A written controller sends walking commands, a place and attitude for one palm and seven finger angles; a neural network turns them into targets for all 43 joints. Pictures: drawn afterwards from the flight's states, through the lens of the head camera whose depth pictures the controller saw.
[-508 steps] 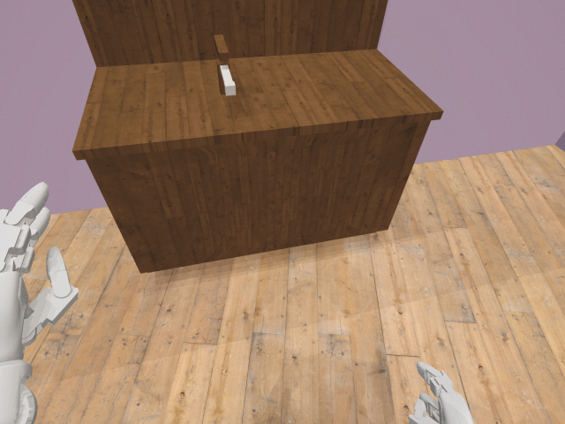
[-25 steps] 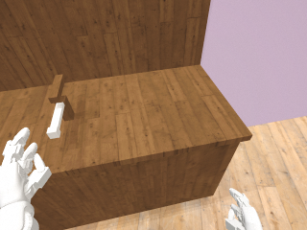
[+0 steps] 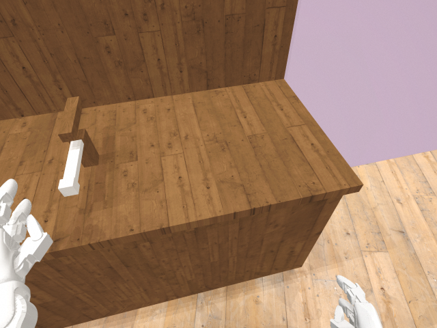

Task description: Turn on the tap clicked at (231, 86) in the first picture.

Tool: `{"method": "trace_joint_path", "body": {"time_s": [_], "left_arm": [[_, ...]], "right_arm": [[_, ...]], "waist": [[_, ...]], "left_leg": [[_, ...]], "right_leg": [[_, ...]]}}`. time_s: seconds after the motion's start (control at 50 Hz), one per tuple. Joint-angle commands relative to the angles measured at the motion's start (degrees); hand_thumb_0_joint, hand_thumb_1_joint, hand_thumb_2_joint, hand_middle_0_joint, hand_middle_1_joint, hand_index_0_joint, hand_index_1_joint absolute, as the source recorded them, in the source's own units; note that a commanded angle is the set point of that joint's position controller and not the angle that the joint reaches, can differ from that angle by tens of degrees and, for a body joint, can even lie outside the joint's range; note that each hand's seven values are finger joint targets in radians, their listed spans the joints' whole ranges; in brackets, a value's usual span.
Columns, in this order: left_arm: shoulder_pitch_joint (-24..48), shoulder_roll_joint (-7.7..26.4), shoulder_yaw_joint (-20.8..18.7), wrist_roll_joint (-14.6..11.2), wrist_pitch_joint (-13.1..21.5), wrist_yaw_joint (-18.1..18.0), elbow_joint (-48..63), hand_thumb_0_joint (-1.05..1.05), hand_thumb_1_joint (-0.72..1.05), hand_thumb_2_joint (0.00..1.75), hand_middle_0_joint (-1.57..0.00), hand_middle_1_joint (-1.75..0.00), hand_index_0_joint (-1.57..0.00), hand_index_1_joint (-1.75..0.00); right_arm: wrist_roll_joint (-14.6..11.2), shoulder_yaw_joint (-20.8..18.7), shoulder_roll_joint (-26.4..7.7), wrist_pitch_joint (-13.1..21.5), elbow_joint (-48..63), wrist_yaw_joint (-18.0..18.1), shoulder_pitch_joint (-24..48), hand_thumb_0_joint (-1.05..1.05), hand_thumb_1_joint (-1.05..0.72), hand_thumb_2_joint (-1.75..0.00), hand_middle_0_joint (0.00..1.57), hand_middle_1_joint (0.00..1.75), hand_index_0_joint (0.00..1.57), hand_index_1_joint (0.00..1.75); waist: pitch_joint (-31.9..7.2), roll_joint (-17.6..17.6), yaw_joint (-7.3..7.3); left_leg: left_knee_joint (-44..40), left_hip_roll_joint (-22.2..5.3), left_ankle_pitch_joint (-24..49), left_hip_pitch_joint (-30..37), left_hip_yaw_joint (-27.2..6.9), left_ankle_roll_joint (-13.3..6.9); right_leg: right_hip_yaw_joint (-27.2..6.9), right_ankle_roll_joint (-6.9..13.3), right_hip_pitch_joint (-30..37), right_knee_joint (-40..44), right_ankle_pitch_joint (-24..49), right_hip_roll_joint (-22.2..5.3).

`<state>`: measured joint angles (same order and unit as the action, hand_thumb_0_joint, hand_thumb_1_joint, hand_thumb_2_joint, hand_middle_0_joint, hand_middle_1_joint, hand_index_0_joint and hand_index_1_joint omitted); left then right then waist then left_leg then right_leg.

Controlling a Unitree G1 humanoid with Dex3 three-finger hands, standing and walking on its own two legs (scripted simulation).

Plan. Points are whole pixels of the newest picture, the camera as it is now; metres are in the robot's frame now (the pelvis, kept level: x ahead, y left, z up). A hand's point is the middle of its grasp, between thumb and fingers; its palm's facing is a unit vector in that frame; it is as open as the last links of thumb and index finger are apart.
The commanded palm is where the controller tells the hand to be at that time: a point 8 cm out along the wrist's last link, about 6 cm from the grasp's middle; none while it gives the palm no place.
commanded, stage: reach beside the lever's end, fingers flat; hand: left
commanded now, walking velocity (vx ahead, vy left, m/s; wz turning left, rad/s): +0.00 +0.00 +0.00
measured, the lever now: (69, 186) +0.35 +0.35 +0.04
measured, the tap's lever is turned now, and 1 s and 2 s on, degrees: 0 0 0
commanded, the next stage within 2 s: push the lever round in 1.44 s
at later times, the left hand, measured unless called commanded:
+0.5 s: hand (54, 220) +0.26 +0.33 +0.06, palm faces +0.55 -0.82 -0.12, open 7.7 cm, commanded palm +0.22 +0.36 +0.07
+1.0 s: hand (49, 214) +0.29 +0.37 +0.04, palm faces +0.57 -0.81 -0.12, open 7.8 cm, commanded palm +0.25 +0.40 +0.03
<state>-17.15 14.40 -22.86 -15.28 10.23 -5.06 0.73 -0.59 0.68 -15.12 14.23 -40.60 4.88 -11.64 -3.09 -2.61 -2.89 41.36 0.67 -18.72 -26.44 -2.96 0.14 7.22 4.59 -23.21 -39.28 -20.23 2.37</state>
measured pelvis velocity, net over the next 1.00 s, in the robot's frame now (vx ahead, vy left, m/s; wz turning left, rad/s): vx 0.00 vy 0.02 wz -0.01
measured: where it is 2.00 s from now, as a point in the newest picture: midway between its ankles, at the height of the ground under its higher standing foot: outside the picture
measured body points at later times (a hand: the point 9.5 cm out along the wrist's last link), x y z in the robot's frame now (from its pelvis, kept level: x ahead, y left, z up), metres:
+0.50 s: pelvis +0.00 +0.02 -0.01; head +0.03 +0.02 +0.44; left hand +0.23 +0.37 +0.07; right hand +0.17 -0.21 -0.10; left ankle +0.03 +0.12 -0.72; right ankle +0.00 -0.07 -0.72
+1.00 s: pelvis +0.00 +0.02 -0.03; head +0.06 +0.03 +0.42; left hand +0.25 +0.41 +0.04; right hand +0.14 -0.24 -0.13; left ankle +0.03 +0.12 -0.72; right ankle +0.00 -0.07 -0.72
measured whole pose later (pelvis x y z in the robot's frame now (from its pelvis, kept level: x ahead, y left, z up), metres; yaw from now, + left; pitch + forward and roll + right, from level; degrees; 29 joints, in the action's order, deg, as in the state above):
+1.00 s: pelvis +0.00 +0.02 -0.03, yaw -1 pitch +12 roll -3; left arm 3.2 20.9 -31.0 -12.6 19.0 -0.2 -26.4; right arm 0.8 0.6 -15.4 8.3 -39.8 3.6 -13.0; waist -5.5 -1.6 -0.7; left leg 53.4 0.7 -23.3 -42.0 -2.9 -1.3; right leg 7.5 3.4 -37.9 -49.4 -23.7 2.1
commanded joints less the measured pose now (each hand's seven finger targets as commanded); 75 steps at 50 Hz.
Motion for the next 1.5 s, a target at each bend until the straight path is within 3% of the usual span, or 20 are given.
{"method": "trace_joint_path", "body": {"time_s": [0.0,0.08,0.18,0.3,0.38,0.52,0.58,0.7,0.76,0.82,0.86,0.92,0.94,1.04,1.06,1.12,1.2,1.28,1.42,1.48], "left_arm": [[9.8,12.6,-5.4,0.1,4.6,0.1,9.4,0.0,0.9,0.9,-0.18,-0.25,-0.18,-0.25],[9.4,12.7,-5.6,0.8,5.0,-0.6,8.9,0.0,0.9,0.9,-0.18,-0.24,-0.18,-0.24],[11.7,12.1,-4.9,1.7,6.1,-1.6,8.1,0.0,0.9,0.9,-0.18,-0.23,-0.18,-0.23],[15.6,12.2,-4.1,2.4,6.1,-1.7,4.0,0.0,0.9,0.9,-0.17,-0.21,-0.17,-0.21],[18.9,12.7,-4.1,3.1,7.0,-1.9,3.3,0.0,0.9,0.9,-0.17,-0.2,-0.17,-0.2],[21.4,16.1,-7.4,3.6,8.8,-1.4,-0.5,0.0,0.9,0.9,-0.16,-0.19,-0.16,-0.19],[22.7,16.0,-7.1,2.9,8.8,-0.2,-4.0,0.0,0.9,0.9,-0.16,-0.18,-0.16,-0.18],[22.9,18.5,-9.7,2.3,9.7,1.7,-8.3,0.0,0.9,0.9,-0.16,-0.16,-0.16,-0.16],[25.0,19.7,-10.7,2.4,11.2,2.2,-8.8,0.0,0.9,0.9,-0.15,-0.16,-0.15,-0.16],[26.8,21.1,-12.1,2.3,12.5,2.8,-11.4,0.0,0.9,0.9,-0.15,-0.15,-0.15,-0.15],[29.5,20.9,-11.1,2.2,13.1,3.7,-12.5,0.0,0.9,0.9,-0.15,-0.15,-0.15,-0.15],[30.2,24.0,-13.5,2.3,13.3,4.6,-14.8,0.0,0.9,0.9,-0.15,-0.15,-0.15,-0.15],[32.6,23.7,-12.4,2.4,13.5,4.9,-14.1,0.0,0.9,0.9,-0.15,-0.15,-0.15,-0.15],[32.4,26.7,-15.3,2.1,13.4,5.9,-19.4,0.0,0.9,0.9,-0.15,-0.15,-0.15,-0.15],[33.8,25.0,-13.4,1.8,13.4,6.4,-19.1,0.0,0.9,0.9,-0.15,-0.15,-0.15,-0.15],[30.8,27.8,-16.3,1.8,13.4,6.5,-19.7,0.0,0.9,0.9,-0.15,-0.15,-0.15,-0.15],[29.1,24.8,-13.6,1.5,13.6,6.5,-16.4,0.0,0.9,0.9,-0.15,-0.15,-0.15,-0.15],[28.8,23.0,-13.0,1.1,13.0,5.9,-18.7,0.0,0.9,0.9,-0.15,-0.15,-0.15,-0.15],[30.2,26.0,-15.0,2.2,14.9,4.4,-14.3,0.0,0.9,0.9,-0.15,-0.15,-0.15,-0.15],[31.0,24.8,-14.0,2.1,15.3,4.6,-15.0,0.0,0.9,0.9,-0.15,-0.15,-0.15,-0.15]], "right_arm": [[-0.3,-2.1,-6.5,3.8,8.3,0.7,5.8,0.0,-0.9,-0.9,0.2,0.3,0.2,0.3],[0.1,-2.2,-6.7,3.5,8.9,0.2,5.1,0.0,-0.9,-0.9,0.2,0.3,0.2,0.3],[0.4,-2.1,-6.6,2.8,9.1,-0.4,4.9,0.0,-0.9,-0.9,0.2,0.3,0.2,0.3],[0.4,-2.0,-7.1,1.9,9.3,-0.4,4.7,0.0,-0.9,-0.9,0.2,0.3,0.2,0.3],[0.7,-2.1,-7.1,1.2,9.3,-0.4,4.2,0.0,-0.9,-0.9,0.2,0.3,0.2,0.3],[1.0,-2.4,-7.2,-0.1,8.6,-0.4,3.0,0.0,-0.9,-0.9,0.2,0.3,0.2,0.3],[0.9,-2.5,-7.5,-0.9,8.6,-0.5,2.5,0.0,-0.9,-0.9,0.2,0.3,0.2,0.3],[0.9,-2.8,-7.9,-2.1,8.8,-0.6,1.2,0.0,-0.9,-0.9,0.2,0.3,0.2,0.3],[1.0,-3.0,-7.9,-2.4,8.4,-0.7,0.6,0.0,-0.9,-0.9,0.2,0.3,0.2,0.3],[1.1,-3.1,-8.3,-2.7,7.7,-0.6,0.2,0.0,-0.9,-0.9,0.2,0.3,0.2,0.3],[1.0,-3.0,-8.4,-2.9,7.6,-0.6,0.1,0.0,-0.9,-0.9,0.2,0.3,0.2,0.3],[1.1,-3.0,-8.7,-3.3,7.3,-0.3,-0.5,0.0,-0.9,-0.9,0.2,0.3,0.2,0.3],[1.0,-2.9,-8.6,-3.3,7.4,-0.3,-0.5,0.0,-0.9,-0.9,0.2,0.3,0.2,0.3],[1.1,-2.9,-8.9,-4.1,7.3,-0.3,-1.7,0.0,-0.9,-0.9,0.2,0.3,0.2,0.3],[1.0,-2.7,-9.0,-4.2,7.7,-0.4,-1.4,0.0,-0.9,-0.9,0.2,0.3,0.2,0.3],[1.1,-3.0,-9.3,-4.5,8.0,-0.5,-2.1,0.0,-0.9,-0.9,0.2,0.3,0.2,0.3],[0.9,-3.1,-9.0,-4.5,8.9,-1.3,-2.3,0.0,-0.9,-0.9,0.2,0.3,0.2,0.3],[0.8,-3.1,-9.2,-4.7,8.6,-1.3,-2.3,0.0,-0.9,-0.9,0.2,0.3,0.2,0.3],[1.0,-3.2,-9.1,-4.7,8.6,-1.1,-1.8,0.0,-0.9,-0.9,0.2,0.3,0.2,0.3],[1.1,-2.9,-8.8,-4.8,8.4,-1.1,-1.5,0.0,-0.9,-0.9,0.2,0.3,0.2,0.3]], "waist": [[-7.4,-0.8,0.78],[-10.7,0.1,0.19],[-10.5,-2.4,0.57],[-8.8,-1.2,1.36],[-11.2,-1.4,1.61],[-14.2,-4.4,1.06],[-14.0,-1.6,1.8],[-14.7,-1.5,1.38],[-15.6,-3.8,1.42],[-15.6,-1.6,1.97],[-15.7,-3.0,2.79],[-16.7,-4.5,1.98],[-17.5,-5.3,2.94],[-18.0,-2.9,2.35],[-18.1,-3.1,2.91],[-20.3,-4.4,1.44],[-20.5,-5.8,1.9],[-16.3,-1.9,2.74],[-18.3,-4.4,2.22],[-17.5,-4.4,3.07]], "left_leg": [[-4.4,1.6,5.3,2.2,-0.5,-2.2],[-4.2,1.6,7.4,2.7,-1.0,-2.0],[-3.9,1.2,7.1,2.5,-1.6,-1.3],[-3.7,0.8,4.9,0.5,-2.3,-1.1],[-2.9,0.9,5.9,1.0,-2.6,-0.8],[-1.2,0.8,8.8,0.4,-2.5,-0.3],[-0.1,0.8,8.9,-1.5,-2.3,-0.7],[1.4,0.7,10.2,-3.4,-2.2,-1.0],[2.3,0.6,10.8,-3.3,-2.3,-0.9],[3.4,0.6,9.6,-5.2,-2.3,-1.5],[4.0,0.7,7.5,-6.0,-2.3,-1.6],[4.5,0.7,7.4,-6.8,-2.2,-1.8],[4.9,0.6,7.8,-6.2,-2.2,-1.8],[5.8,0.5,6.3,-9.2,-2.3,-2.2],[6.0,0.7,5.7,-9.2,-2.1,-2.3],[6.3,0.5,7.9,-8.7,-2.0,-2.4],[6.0,0.2,9.9,-6.5,-2.2,-2.1],[5.6,0.2,6.3,-9.6,-2.6,-2.3],[5.8,0.1,6.9,-8.0,-2.4,-2.3],[5.9,0.1,5.9,-8.6,-2.4,-2.2]], "right_leg": [[-6.7,-3.3,1.7,7.7,8.5,-2.6],[-5.5,-3.2,2.3,5.9,10.6,-2.0],[-4.7,-2.8,0.1,4.6,9.1,-1.5],[-4.4,-2.7,-2.6,3.7,6.3,-1.2],[-4.2,-2.6,-3.0,2.6,6.7,-1.1],[-4.4,-2.3,-3.3,0.7,8.7,-0.8],[-4.5,-2.6,-3.8,0.2,9.7,-0.7],[-4.7,-2.7,-4.2,-1.0,11.2,-0.5],[-4.7,-2.6,-5.3,-2.0,10.9,-0.5],[-5.0,-2.8,-6.4,-2.7,10.4,-0.4],[-5.3,-2.9,-8.0,-3.1,8.7,-0.5],[-5.6,-2.7,-7.7,-3.5,8.5,-0.6],[-5.6,-2.8,-8.3,-3.8,8.9,-0.6],[-5.8,-3.0,-8.4,-4.5,7.9,-0.5],[-5.8,-3.1,-9.0,-4.5,7.5,-0.5],[-6.0,-2.9,-7.2,-4.8,9.3,-0.3],[-5.3,-2.9,-8.0,-4.9,10.1,0.0],[-5.1,-3.1,-9.9,-4.5,7.4,0.1],[-5.7,-2.8,-9.1,-4.7,7.3,-0.1],[-5.6,-2.9,-10.0,-5.0,6.6,0.0]]}}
